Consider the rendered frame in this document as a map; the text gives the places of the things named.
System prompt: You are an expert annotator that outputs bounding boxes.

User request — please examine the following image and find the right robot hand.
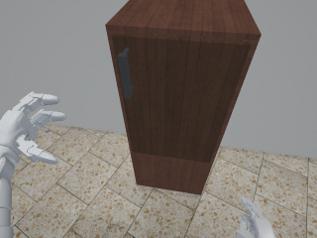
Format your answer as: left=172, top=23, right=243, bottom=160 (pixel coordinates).
left=237, top=196, right=275, bottom=238

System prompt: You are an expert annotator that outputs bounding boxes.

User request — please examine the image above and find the handle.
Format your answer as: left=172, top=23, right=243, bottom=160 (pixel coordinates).
left=117, top=48, right=134, bottom=99

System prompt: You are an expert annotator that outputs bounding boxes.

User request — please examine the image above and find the robot left forearm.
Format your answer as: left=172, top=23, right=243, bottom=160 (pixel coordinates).
left=0, top=144, right=20, bottom=238

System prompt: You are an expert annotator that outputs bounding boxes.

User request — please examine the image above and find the left robot hand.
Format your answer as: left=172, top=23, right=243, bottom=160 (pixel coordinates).
left=0, top=91, right=67, bottom=165

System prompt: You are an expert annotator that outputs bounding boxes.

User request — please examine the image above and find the cupboard door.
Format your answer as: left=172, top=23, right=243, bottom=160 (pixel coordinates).
left=112, top=33, right=251, bottom=163

